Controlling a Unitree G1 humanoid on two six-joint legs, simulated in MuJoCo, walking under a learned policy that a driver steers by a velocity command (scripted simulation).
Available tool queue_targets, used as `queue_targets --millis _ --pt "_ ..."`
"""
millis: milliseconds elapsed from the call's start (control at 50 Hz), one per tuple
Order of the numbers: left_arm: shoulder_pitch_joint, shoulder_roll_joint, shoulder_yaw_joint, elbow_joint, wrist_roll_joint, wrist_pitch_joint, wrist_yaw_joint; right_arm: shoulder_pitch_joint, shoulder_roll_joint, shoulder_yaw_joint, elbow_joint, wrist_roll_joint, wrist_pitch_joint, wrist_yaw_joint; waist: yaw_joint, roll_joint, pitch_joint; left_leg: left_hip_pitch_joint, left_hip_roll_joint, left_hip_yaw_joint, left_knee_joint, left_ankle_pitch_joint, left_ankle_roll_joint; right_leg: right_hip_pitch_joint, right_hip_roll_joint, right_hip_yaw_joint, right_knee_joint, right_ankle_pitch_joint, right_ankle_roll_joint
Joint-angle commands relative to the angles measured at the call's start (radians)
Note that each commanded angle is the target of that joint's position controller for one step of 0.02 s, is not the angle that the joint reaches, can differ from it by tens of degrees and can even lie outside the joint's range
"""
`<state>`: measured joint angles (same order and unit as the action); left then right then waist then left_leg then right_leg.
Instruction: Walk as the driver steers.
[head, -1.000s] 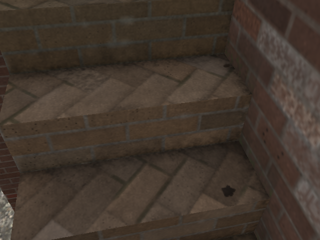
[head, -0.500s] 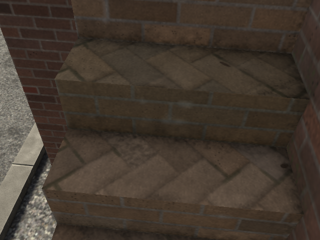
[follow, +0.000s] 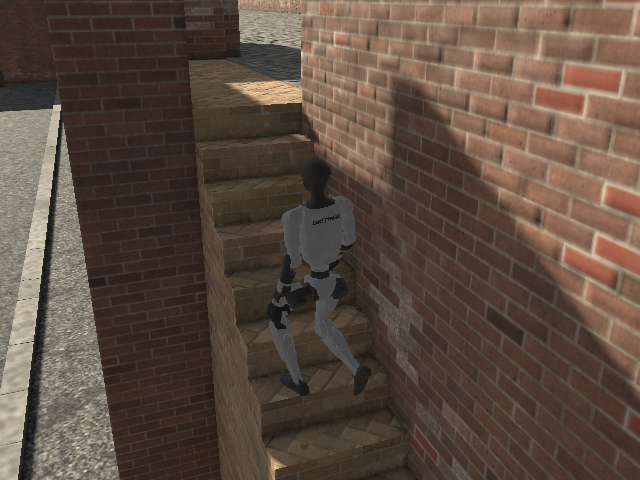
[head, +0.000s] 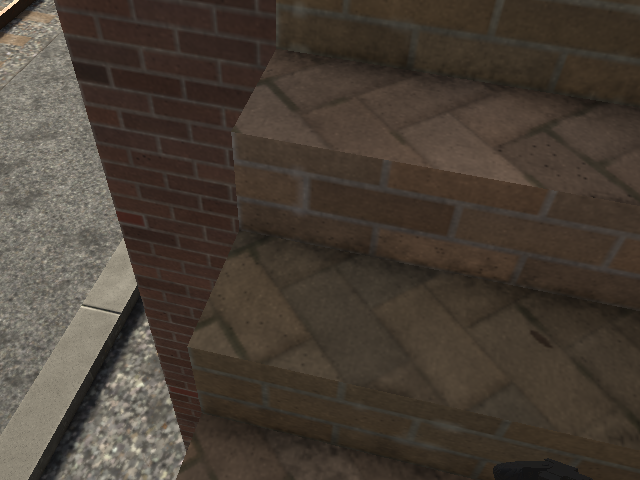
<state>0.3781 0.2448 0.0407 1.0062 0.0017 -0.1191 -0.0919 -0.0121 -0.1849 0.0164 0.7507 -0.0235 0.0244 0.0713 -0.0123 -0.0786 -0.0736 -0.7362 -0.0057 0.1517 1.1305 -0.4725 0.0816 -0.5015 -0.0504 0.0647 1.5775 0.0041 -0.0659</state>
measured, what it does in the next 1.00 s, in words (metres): climbs, turning right: right foot 0.20 m higher, then left foot 0.21 m higher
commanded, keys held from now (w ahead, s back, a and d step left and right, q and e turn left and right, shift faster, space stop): w+e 0.92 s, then w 0.08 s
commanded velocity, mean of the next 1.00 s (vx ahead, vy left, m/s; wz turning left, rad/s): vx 0.50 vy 0.00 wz -0.48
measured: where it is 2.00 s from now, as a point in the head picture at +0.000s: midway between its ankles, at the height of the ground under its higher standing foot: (501, 187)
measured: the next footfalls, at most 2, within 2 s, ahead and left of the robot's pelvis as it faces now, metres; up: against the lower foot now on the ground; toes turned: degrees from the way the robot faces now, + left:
right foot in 0.48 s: +0.27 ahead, -0.16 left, +0.20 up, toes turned -9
left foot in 0.92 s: +0.56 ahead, -0.10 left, +0.41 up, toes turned -22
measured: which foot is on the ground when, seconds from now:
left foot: down 0.00-0.52, up 0.54-0.90, down 0.92-1.00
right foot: up 0.00-0.46, down 0.48-0.96, up 0.98-1.00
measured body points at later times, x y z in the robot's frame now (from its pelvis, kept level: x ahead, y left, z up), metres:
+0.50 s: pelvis +0.19 -0.06 +0.17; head +0.23 -0.01 +0.61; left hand +0.42 +0.09 +0.05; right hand +0.07 -0.24 +0.04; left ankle +0.10 +0.08 -0.59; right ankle +0.23 -0.16 -0.43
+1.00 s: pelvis +0.42 -0.16 +0.38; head +0.40 -0.14 +0.83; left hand +0.42 +0.05 +0.22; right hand +0.62 -0.40 +0.35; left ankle +0.52 -0.09 -0.24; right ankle +0.27 -0.19 -0.32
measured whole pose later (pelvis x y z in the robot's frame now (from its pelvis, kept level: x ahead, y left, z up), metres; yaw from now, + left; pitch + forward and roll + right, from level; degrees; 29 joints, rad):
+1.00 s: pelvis +0.42 -0.16 +0.38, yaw -24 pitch +8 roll +5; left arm 0.50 0.18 0.03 1.17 0.05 -0.11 -0.22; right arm -0.16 -0.03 0.07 0.76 -0.04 0.03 0.00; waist 0.02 -0.14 -0.22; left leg -0.89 -0.06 0.13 1.25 -0.51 0.08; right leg -0.36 0.12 0.24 0.85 0.26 -0.08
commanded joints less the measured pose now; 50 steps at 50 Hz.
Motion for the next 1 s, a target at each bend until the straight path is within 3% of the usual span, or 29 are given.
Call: queue_targets --millis 20,60,100,120,180,280,340,380,400,420,480,500,520,540,560,600,640,660,740,780,820,840,860,900,920,940,960,980,1000 --pt "-0.109 -0.046 0.0 -0.114 0.023 0.016 -0.059 0.327 -0.224 -0.083 0.112 0.015 -0.03 0.0 -0.118 0.088 0.118 0.371 0.348 -0.691 -0.601 0.723 0.123 -0.575 0.136 0.31 0.726 -0.096 -0.102" --pt "-0.031 -0.128 -0.039 -0.155 0.043 0.03 -0.086 0.229 -0.124 -0.069 0.17 -0.04 -0.049 0.018 0.023 0.027 0.045 0.443 0.343 -0.417 -0.663 0.728 0.153 -0.705 0.11 0.277 0.715 -0.129 -0.176" --pt "0.04 -0.105 -0.042 -0.124 0.03 0.056 -0.094 0.295 -0.043 -0.049 0.24 -0.073 -0.083 -0.004 0.059 0.086 0.061 0.506 0.294 -0.245 -0.742 0.499 0.08 -0.835 0.116 0.248 0.754 -0.06 -0.193" --pt "0.021 -0.088 -0.049 -0.136 0.0 0.067 -0.109 0.345 -0.066 -0.048 0.257 -0.097 -0.084 -0.012 0.047 0.149 0.057 0.49 0.292 -0.23 -0.753 0.456 0.101 -0.896 0.16 0.186 1.001 -0.097 -0.189" --pt "-0.113 -0.079 -0.07 -0.229 -0.036 0.074 -0.117 0.406 -0.106 -0.029 0.292 -0.157 -0.108 -0.004 0.079 0.053 0.147 0.378 0.275 -0.092 -0.773 0.351 -0.013 -1.046 0.151 0.114 1.032 0.035 -0.183" --pt "-0.376 -0.038 -0.081 -0.366 -0.086 0.154 -0.08 0.595 -0.14 0.009 0.332 -0.178 -0.158 -0.021 -0.037 0.191 0.193 0.513 0.328 -0.077 -1.04 0.229 0.027 -1.206 0.061 -0.068 0.721 0.091 -0.169" --pt "-0.341 -0.071 -0.096 -0.385 -0.044 0.2 -0.058 0.656 -0.108 0.047 0.374 -0.153 -0.145 0.03 0.017 0.213 0.141 0.625 0.37 0.008 -1.062 0.579 0.095 -1.138 0.02 -0.131 0.675 0.086 -0.2" --pt "-0.428 -0.01 -0.08 -0.444 -0.033 0.227 -0.048 0.512 -0.158 0.061 0.338 -0.11 -0.154 0.053 0.119 0.265 0.057 0.366 0.355 0.104 -1.082 1.447 0.156 -0.635 0.077 -0.29 0.332 0.022 -0.175" --pt "-0.5 0.004 -0.077 -0.497 -0.031 0.248 -0.058 0.553 -0.231 0.048 0.364 -0.076 -0.162 0.052 0.142 0.351 -0.018 0.398 0.375 0.08 -1.021 1.91 0.187 -0.473 0.13 -0.329 0.192 -0.048 -0.124" --pt "-0.339 -0.028 -0.081 -0.477 -0.01 0.267 -0.068 0.529 -0.312 0.022 0.364 -0.059 -0.16 0.048 0.215 0.461 -0.069 0.602 0.424 0.076 -0.913 2.267 0.233 -0.469 0.157 -0.29 0.076 -0.137 -0.088" --pt "-0.167 -0.018 -0.081 -0.451 0.015 0.26 -0.078 0.492 -0.398 -0.072 0.359 -0.036 -0.072 0.047 0.208 0.465 -0.161 1.083 0.443 -0.007 -0.578 2.599 0.317 -0.454 0.298 -0.372 -0.607 -0.399 -0.041" --pt "-0.044 0.023 -0.055 -0.381 0.052 0.256 -0.066 0.615 -0.353 -0.084 0.403 -0.073 -0.049 0.049 0.17 0.356 -0.21 0.945 0.361 -0.001 -0.35 2.462 0.302 -0.247 0.341 -0.276 -0.751 -0.265 -0.083" --pt "0.028 0.042 -0.027 -0.182 -0.039 0.146 0.067 0.614 -0.29 -0.1 0.252 0.062 -0.136 -0.042 0.083 0.286 -0.367 0.82 0.216 0.046 -0.269 1.504 0.078 0.215 0.234 0.115 -0.799 -0.523 -0.078" --pt "0.056 0.133 0.009 -0.097 -0.008 0.152 0.152 0.597 -0.101 -0.063 0.225 0.034 -0.16 -0.031 0.03 -0.019 -0.261 0.39 0.009 -0.044 0.119 0.509 -0.017 0.281 0.06 0.583 -1.014 -0.569 -0.178" --pt "0.328 0.035 -0.028 -0.089 0.069 0.13 0.003 0.373 0.007 -0.015 0.262 -0.011 -0.06 0.02 0.216 -0.123 0.05 -0.159 -0.036 -0.427 0.643 0.622 0.073 0.183 0.036 0.454 -0.944 -0.421 -0.277" --pt "0.305 -0.038 -0.044 -0.02 0.037 0.064 -0.061 0.2 0.007 -0.025 0.152 -0.038 -0.026 -0.033 0.13 -0.034 0.061 -0.432 -0.082 -0.457 0.861 0.513 0.114 0.198 0.026 0.5 -0.933 -0.052 -0.282" --pt "0.101 -0.118 -0.072 0.015 0.027 0.033 -0.06 0.111 -0.043 -0.015 0.061 -0.048 -0.051 -0.06 -0.01 0.07 -0.021 -0.507 -0.017 -0.37 0.894 0.322 0.121 0.187 0.068 0.345 -0.936 -0.045 -0.219" --pt "0.114 -0.106 -0.082 0.034 0.059 0.032 -0.067 0.095 -0.06 -0.012 0.022 -0.043 -0.045 -0.073 -0.03 0.069 0.01 -0.548 -0.001 -0.307 0.93 0.321 0.114 0.153 0.054 0.357 -0.989 0.059 -0.224" --pt "0.236 -0.114 -0.077 0.142 0.072 0.033 -0.046 -0.104 -0.084 -0.009 -0.019 -0.018 -0.074 -0.095 0.01 -0.028 0.019 -0.698 0.007 -0.24 1.231 -0.017 0.136 0.079 0.017 0.434 -1.1 -0.091 -0.193" --pt "0.282 -0.085 -0.078 0.171 0.103 0.038 -0.051 -0.211 -0.07 0.006 -0.077 -0.017 -0.064 -0.104 0.007 0.138 -0.003 -0.613 0.045 -0.207 0.938 0.137 0.123 0.025 0.061 0.428 -1.126 -0.134 -0.134" --pt "0.301 -0.044 -0.057 0.155 0.075 0.027 -0.049 -0.406 -0.069 -0.001 -0.156 0.004 -0.051 -0.122 0.043 0.06 0.03 -0.612 0.057 -0.167 0.795 -0.036 0.064 0.003 0.016 0.452 -1.198 0.166 -0.148" --pt "0.221 0.002 -0.033 0.128 0.023 0.034 -0.061 -0.42 0.016 0.033 -0.174 0.005 -0.015 -0.099 -0.016 0.037 0.028 -0.314 0.007 -0.02 0.536 -0.274 0.044 -0.142 -0.033 0.385 -1.376 0.419 -0.196" --pt "0.248 0.032 -0.022 0.113 0.007 0.008 -0.069 -0.495 0.009 0.026 -0.189 0.008 -0.014 -0.076 0.016 0.014 0.003 -0.044 -0.052 0.079 0.487 -0.261 0.008 -0.278 -0.041 0.409 -1.387 0.926 -0.204" --pt "0.2 0.111 0.0 0.114 0.015 -0.025 -0.079 -0.285 0.013 0.033 -0.121 0.01 -0.005 -0.06 -0.083 -0.074 -0.082 0.049 -0.094 0.007 0.273 0.029 0.011 0.03 -0.156 0.418 -1.24 1.801 -0.18" --pt "0.189 0.123 0.013 0.116 0.01 -0.029 -0.091 -0.186 -0.047 0.008 -0.077 -0.006 -0.009 -0.066 -0.097 -0.026 -0.158 0.152 -0.134 -0.003 0.096 0.031 0.037 0.148 -0.131 0.357 -1.105 2.003 -0.167" --pt "0.274 0.102 0.02 0.147 0.049 -0.03 -0.117 0.023 -0.062 -0.008 -0.005 0.004 -0.007 -0.07 -0.102 0.073 -0.296 0.458 -0.069 -0.152 0.099 0.276 0.118 0.016 -0.113 0.322 -0.948 2.05 -0.118" --pt "0.288 0.056 0.009 0.174 0.072 -0.018 -0.134 0.215 -0.082 -0.029 0.064 0.014 0.016 -0.082 -0.158 0.168 -0.35 0.685 -0.022 -0.369 -0.08 0.371 0.166 -0.117 -0.078 0.349 -0.833 1.742 -0.064" --pt "0.204 0.012 -0.007 0.173 0.09 0.008 -0.154 0.311 -0.103 -0.052 0.13 0.001 0.032 -0.083 -0.178 0.341 -0.256 0.698 0.069 -0.588 -0.279 0.291 0.232 -0.271 0.04 0.294 -0.539 0.891 0.03" --pt "0.14 0.051 0.008 0.18 0.024 0.037 -0.146 0.251 -0.151 -0.066 0.089 -0.072 0.036 -0.074 -0.19 0.376 -0.131 0.357 0.246 -0.899 -0.589 -0.102 0.315 -0.313 0.139 0.236 0.11 0.125 0.1"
